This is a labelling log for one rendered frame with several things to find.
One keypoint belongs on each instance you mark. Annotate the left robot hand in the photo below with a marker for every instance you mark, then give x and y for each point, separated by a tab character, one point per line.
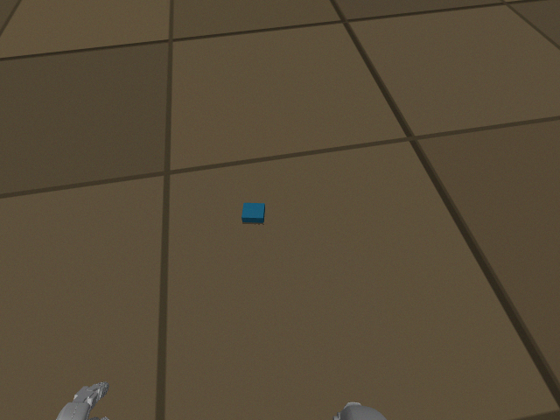
84	400

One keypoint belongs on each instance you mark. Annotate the small box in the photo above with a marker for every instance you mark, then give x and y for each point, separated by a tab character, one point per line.
253	212

